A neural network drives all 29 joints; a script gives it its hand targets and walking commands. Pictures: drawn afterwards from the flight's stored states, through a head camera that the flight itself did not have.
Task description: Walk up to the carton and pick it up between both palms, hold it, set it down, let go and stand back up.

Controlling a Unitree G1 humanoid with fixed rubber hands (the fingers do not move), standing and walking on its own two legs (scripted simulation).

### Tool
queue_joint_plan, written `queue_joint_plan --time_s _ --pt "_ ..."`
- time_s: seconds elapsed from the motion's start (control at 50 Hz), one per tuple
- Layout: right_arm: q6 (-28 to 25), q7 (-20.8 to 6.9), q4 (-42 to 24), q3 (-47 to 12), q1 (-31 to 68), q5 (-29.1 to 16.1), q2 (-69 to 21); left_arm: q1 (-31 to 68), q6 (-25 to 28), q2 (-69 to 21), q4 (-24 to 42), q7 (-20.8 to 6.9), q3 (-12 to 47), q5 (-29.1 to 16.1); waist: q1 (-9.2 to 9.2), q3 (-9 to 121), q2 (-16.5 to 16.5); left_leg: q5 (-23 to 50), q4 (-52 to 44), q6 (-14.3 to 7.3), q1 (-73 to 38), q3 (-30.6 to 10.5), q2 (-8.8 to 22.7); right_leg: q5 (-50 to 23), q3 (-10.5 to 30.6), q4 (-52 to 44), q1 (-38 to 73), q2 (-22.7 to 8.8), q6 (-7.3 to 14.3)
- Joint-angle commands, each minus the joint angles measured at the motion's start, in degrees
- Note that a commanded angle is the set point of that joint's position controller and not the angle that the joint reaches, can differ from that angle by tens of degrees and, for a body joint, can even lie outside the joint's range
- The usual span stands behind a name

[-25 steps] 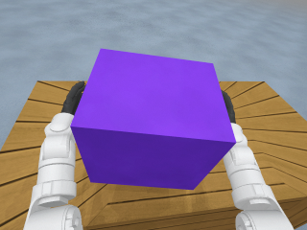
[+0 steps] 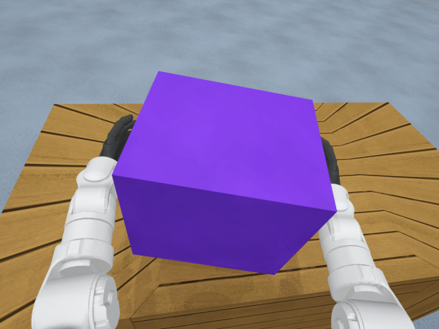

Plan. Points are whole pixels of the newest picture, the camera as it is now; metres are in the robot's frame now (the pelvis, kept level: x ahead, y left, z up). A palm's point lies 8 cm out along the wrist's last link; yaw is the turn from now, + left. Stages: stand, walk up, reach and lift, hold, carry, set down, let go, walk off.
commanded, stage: set down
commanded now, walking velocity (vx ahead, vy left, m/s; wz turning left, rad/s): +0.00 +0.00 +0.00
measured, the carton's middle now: (220, 179) +0.39 +0.01 +0.08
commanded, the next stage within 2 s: none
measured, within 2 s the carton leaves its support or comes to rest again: rests again in 1.28 s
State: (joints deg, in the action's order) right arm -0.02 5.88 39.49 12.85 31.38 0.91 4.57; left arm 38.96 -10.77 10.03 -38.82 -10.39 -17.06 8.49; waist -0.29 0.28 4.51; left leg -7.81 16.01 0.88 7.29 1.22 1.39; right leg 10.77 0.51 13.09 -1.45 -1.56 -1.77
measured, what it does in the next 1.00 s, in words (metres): stands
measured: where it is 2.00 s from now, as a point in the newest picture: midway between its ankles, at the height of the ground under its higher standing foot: outside the picture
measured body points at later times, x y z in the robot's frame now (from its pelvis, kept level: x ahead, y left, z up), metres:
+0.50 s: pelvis +0.01 +0.00 +0.00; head +0.02 +0.04 +0.45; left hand +0.42 +0.21 +0.09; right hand +0.38 -0.18 +0.08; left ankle +0.01 +0.13 -0.75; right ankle -0.04 -0.14 -0.75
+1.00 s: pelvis +0.00 +0.00 +0.00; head +0.03 +0.04 +0.45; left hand +0.43 +0.21 +0.06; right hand +0.38 -0.18 +0.06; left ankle +0.01 +0.13 -0.75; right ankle -0.04 -0.14 -0.75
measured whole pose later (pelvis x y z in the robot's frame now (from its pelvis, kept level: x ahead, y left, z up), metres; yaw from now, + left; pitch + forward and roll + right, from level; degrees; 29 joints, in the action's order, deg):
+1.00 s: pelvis +0.00 +0.00 +0.00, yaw +0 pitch +6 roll -1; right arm -11.4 7.0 50.1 21.5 32.5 9.9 0.2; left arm 46.8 7.4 14.2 -64.7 -10.5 -15.4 7.9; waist -0.5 2.2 4.0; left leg -7.5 18.2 0.6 16.7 2.1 2.0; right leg 9.9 -0.3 14.2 -10.3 -1.5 -2.0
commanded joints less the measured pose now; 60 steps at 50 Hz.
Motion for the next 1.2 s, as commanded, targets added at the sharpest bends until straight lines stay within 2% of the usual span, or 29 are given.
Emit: queue_joint_plan --time_s 0.0,0.24,0.52,0.8,1.18 --pt "-5.86 -4.38 -14.98 -19.62 39.53 0.7 -29.48 30.86 3.18 -28.08 6.9 -3.64 15.81 -1.13 0.23 24.17 -3.77 22.29 2.19 1.71 -9.94 5.63 -3.36 -24.21 -4.38 2.07 7.37 3.1 -1.48" --pt "-7.97 -3.5 -13.43 -19.2 37.66 2.35 -31.7 32.27 6.68 -28.48 4.36 -3.75 17.91 -2.16 -0.83 26.96 -6.34 26.66 4.0 2.96 -10.02 5.18 -2.99 -27.55 -4.46 2.96 6.14 3.05 -1.15" --pt "-10.78 -4.21 -7.28 -14.76 38.55 6.24 -32.27 35.31 12.52 -27.76 -7.51 -3.87 14.23 -1.31 -0.26 26.57 -5.64 23.2 3.5 2.71 -7.61 5.24 -2.07 -22.11 -4.42 2.46 3.03 2.63 -0.68" --pt "-14.79 -5.16 -1.05 -10.11 39.79 9.86 -32.64 38.99 19.23 -27.66 -16.18 -2.81 12.3 -0.94 -0.17 28.7 -6.61 21.47 4.15 3.02 -7.22 5.22 -1.18 -17.53 -4.51 2.05 -1.94 2.32 0.08" --pt "-20.31 -5.21 5.7 -9.35 37.51 12.09 -34.7 38.77 27.07 -26.68 -23.71 -2.28 10.81 -0.24 -0.31 31.31 -6.21 23.63 5.6 2.74 -3.18 4.76 -1.11 -24.52 -4.05 4.31 -1.34 1.79 -0.28"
